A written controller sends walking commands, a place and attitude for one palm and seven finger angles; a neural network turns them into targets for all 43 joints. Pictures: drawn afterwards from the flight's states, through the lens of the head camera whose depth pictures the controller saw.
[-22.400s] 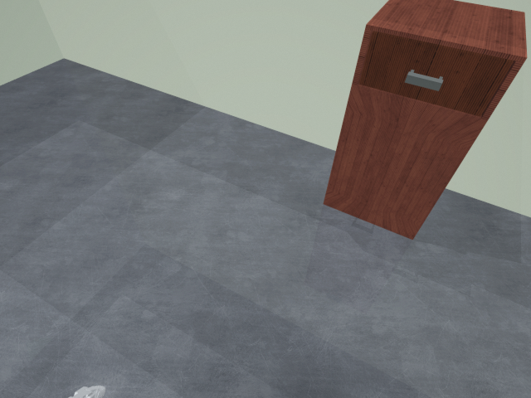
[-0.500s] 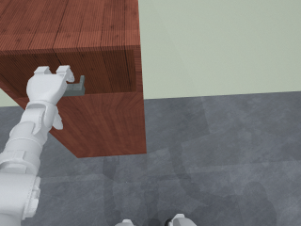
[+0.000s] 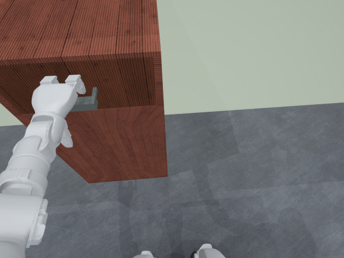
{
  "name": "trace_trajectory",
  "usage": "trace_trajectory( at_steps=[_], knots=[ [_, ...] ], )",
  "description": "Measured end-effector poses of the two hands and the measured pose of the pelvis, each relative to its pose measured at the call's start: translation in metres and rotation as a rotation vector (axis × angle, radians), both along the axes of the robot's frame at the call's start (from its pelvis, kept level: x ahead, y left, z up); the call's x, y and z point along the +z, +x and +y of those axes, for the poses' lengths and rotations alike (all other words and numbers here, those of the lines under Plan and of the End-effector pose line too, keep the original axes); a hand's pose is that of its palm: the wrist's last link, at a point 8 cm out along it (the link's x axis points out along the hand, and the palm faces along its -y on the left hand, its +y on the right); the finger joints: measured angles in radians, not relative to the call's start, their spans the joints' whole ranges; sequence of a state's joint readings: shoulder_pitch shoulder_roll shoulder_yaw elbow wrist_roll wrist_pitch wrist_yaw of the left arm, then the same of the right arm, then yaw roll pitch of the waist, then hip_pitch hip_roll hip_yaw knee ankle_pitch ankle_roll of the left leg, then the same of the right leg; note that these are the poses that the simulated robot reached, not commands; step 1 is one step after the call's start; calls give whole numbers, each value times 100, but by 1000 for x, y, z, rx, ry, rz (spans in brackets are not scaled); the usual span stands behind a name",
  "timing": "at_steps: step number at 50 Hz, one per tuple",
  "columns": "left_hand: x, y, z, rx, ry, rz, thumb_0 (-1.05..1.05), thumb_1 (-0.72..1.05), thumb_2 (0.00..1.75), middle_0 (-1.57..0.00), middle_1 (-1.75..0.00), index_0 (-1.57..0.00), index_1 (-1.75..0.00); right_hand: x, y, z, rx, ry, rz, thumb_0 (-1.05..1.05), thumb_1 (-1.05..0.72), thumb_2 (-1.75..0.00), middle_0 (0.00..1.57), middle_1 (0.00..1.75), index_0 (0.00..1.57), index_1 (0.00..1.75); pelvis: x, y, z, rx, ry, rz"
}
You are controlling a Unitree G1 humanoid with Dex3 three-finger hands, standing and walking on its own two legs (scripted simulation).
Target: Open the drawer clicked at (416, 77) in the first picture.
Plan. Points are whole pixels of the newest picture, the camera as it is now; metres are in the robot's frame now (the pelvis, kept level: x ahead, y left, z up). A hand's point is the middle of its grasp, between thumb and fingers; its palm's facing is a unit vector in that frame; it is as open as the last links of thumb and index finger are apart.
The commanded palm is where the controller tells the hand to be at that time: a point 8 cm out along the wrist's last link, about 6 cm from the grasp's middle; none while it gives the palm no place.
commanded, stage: lower the fingers behind the handle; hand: left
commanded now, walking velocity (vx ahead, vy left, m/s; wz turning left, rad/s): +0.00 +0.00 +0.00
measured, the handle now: (76, 98) +0.50 +0.26 +0.04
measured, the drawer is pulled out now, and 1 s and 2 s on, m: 0.00 0.00 0.00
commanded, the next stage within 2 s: lift the fingers back up to retry in 0.06 s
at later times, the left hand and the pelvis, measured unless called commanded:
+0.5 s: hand (65, 107) +0.46 +0.27 +0.05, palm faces -0.06 -0.01 -1.00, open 13.8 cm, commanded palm +0.43 +0.27 +0.12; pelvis +0.01 +0.01 +0.01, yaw +0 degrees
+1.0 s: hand (56, 101) +0.44 +0.27 +0.09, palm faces -0.08 -0.02 -1.00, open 13.8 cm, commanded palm +0.43 +0.27 +0.15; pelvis +0.04 +0.00 +0.03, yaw +1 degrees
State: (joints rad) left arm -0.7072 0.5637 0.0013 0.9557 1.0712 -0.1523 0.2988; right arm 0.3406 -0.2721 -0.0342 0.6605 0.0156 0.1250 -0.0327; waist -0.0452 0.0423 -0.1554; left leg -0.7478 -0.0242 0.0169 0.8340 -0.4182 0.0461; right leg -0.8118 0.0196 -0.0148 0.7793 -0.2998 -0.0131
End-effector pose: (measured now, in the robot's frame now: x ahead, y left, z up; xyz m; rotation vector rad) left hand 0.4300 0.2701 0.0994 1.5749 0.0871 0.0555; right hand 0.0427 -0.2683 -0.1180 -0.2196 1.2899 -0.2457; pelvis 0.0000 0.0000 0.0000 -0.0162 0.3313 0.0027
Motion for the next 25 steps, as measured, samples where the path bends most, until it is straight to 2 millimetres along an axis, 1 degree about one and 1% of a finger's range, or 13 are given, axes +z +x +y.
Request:
trace_trajectory(
  at_steps=[5, 12, 20, 25],
  knots=[
    [-2, 0, -1, 3, 16, -19, 0, -49, 30, -30, -137, -32, -120, 0, 2, 0, 5, -2, 3, 1, -90, -90, 20, 30, 20, 30, 0, 0, 2, 5, -2, 0],
    [0, 6, -3, 31, 24, -1, 0, -49, 30, -33, -140, -32, -120, 3, 5, 4, 6, 2, -10, 1, -90, -90, 20, 30, 20, 30, 2, 0, 3, 10, -4, -7],
    [7, 9, 0, 32, -13, 46, 0, -49, 30, -36, -134, -33, -121, 9, 6, 9, -19, 4, -22, 1, -90, -90, 20, 30, 20, 30, 8, 7, 4, 0, -4, -32],
    [9, 9, 1, 2, -16, 42, 0, -49, 30, -34, -127, -32, -121, 12, 9, 9, -24, 1, -15, 1, -90, -90, 20, 30, 20, 30, 12, 13, 5, 1, -6, -43]
  ],
)
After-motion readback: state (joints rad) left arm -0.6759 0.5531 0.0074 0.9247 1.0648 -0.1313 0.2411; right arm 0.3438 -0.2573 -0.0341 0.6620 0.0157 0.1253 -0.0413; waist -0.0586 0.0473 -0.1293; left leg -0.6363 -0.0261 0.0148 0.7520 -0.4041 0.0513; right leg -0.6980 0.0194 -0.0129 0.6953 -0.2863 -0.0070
